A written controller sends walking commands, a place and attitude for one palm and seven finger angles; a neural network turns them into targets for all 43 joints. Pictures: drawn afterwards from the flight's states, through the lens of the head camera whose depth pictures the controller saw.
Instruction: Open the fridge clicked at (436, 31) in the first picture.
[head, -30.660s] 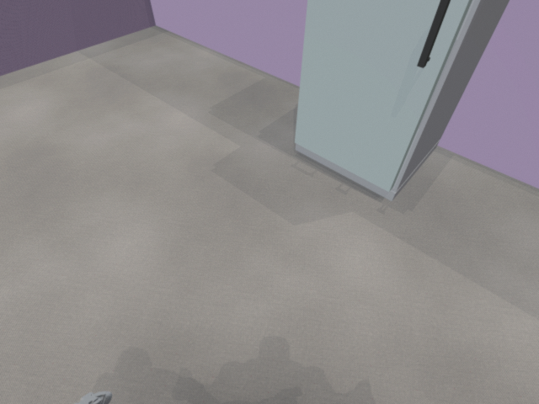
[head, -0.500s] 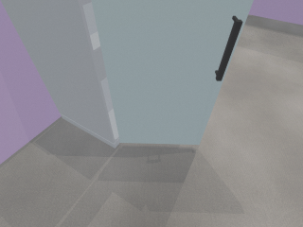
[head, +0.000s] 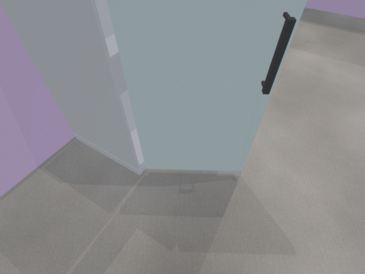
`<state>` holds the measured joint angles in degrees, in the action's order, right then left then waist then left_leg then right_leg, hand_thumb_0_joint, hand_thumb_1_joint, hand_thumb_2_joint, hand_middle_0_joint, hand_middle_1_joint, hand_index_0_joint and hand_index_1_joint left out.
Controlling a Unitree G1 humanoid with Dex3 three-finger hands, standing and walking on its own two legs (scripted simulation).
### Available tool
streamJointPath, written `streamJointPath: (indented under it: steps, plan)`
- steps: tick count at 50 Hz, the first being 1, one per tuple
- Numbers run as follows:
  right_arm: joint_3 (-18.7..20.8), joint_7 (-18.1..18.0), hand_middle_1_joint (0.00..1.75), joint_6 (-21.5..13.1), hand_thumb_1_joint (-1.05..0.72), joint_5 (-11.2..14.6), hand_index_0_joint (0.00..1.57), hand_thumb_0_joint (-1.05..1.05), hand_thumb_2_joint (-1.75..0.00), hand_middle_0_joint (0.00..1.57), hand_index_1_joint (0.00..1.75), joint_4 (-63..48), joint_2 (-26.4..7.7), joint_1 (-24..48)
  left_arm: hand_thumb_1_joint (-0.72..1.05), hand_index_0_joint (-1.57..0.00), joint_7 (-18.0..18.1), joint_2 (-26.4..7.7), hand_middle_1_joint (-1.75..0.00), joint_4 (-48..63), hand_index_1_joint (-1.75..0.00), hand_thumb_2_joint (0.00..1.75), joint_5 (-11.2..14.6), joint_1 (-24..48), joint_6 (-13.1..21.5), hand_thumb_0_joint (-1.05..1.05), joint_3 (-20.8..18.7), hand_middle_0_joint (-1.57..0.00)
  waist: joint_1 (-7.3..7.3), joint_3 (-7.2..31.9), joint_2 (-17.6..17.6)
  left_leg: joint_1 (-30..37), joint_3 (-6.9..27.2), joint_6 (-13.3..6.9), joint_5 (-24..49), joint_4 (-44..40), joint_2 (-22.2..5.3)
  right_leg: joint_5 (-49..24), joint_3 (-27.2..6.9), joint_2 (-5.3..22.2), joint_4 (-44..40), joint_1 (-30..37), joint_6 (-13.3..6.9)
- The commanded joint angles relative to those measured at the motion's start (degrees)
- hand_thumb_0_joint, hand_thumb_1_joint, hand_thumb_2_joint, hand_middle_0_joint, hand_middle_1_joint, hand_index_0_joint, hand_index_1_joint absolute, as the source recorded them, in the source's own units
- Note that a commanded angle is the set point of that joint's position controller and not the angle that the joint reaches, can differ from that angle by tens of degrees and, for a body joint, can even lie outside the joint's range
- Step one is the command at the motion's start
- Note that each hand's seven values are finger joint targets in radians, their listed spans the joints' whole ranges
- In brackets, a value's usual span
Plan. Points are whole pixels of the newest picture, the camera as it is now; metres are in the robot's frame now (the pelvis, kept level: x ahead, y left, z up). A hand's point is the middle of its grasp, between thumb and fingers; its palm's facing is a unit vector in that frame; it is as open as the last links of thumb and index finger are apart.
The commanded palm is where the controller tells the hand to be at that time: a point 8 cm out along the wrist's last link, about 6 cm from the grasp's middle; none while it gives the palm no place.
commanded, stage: look to check the result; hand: right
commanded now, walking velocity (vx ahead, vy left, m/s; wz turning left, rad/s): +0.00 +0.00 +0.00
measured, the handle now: (274, 56) +0.77 -0.26 +0.09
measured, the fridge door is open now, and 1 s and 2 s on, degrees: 60 60 60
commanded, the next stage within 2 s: stand and wait in 0.26 s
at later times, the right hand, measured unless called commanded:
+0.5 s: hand out of the picture +0.07 -0.23 -0.17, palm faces -0.03 +0.96 -0.29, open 7.4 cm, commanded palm none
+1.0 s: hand out of the picture +0.08 -0.22 -0.16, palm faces -0.03 +0.95 -0.31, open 7.4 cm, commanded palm none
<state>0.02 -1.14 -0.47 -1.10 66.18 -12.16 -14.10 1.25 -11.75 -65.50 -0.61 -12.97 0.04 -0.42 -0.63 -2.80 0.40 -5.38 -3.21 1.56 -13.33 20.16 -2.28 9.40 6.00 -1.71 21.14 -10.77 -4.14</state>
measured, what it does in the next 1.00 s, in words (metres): stands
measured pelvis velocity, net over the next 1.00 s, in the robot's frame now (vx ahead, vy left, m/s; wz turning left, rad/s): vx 0.02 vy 0.02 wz -0.01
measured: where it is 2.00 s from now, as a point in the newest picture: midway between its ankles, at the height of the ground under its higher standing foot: outside the picture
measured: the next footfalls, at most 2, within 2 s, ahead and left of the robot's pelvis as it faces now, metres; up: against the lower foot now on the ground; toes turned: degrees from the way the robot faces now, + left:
none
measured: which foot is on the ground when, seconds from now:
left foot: down 0.00-1.00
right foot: down 0.00-1.00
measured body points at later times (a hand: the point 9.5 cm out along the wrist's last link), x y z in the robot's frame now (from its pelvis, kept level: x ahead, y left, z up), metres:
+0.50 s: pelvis +0.01 +0.00 +0.00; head +0.02 -0.01 +0.45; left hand +0.08 +0.29 -0.13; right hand +0.07 -0.28 -0.14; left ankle -0.03 +0.14 -0.74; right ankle +0.03 -0.07 -0.75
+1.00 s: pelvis +0.02 +0.02 +0.00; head +0.04 +0.01 +0.45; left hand +0.09 +0.30 -0.13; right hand +0.09 -0.27 -0.14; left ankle -0.03 +0.14 -0.74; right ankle +0.03 -0.07 -0.74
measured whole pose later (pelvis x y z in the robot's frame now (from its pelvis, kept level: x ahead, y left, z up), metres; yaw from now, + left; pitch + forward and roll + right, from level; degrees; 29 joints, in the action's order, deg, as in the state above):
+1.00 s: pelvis +0.02 +0.02 +0.00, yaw -1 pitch -1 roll +0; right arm -0.4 -0.3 -1.1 -1.0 65.2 -18.0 -7.6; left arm 0.3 -17.9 -65.0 -0.4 -6.5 0.4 -0.1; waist -0.7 -2.4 0.7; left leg -1.0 -4.2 0.6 -12.9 15.0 -1.6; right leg 9.0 4.9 -1.5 16.9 -7.1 -2.7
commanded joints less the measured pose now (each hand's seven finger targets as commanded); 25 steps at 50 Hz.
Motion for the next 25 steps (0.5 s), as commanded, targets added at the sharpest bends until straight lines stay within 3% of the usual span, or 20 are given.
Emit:
streamJointPath:
  steps: [1, 25]
  plan:
    - [1.4, -0.4, 0.30, -0.9, -0.90, 0.1, 0.20, 0.00, -0.90, 0.20, 0.30, -2.0, -8.4, -0.5, 0.90, -0.20, 0.4, -9.9, -0.30, 2.2, -0.30, 0.90, -0.2, 0.3, 1.1, 0.00, -1.5, -0.20, 0.06, 0.1, -0.4, -3.7, 4.4, -3.0, 2.8, -4.3, -4.6, -2.9, -9.9, 9.1, -6.0, 2.7, 1.2]
    - [1.7, 0.2, 0.30, -1.5, -0.90, 0.2, 0.20, 0.00, -0.90, 0.20, 0.30, -3.6, -15.2, 6.2, 0.90, -0.20, -0.2, -16.7, -0.30, 3.5, -0.30, 0.90, -0.1, 7.4, 1.7, 0.00, -1.8, -0.20, 0.17, 3.9, -0.3, -0.4, 4.5, -2.9, 7.1, -6.4, -6.1, -11.4, -10.5, 9.9, -6.6, 6.8, 1.8]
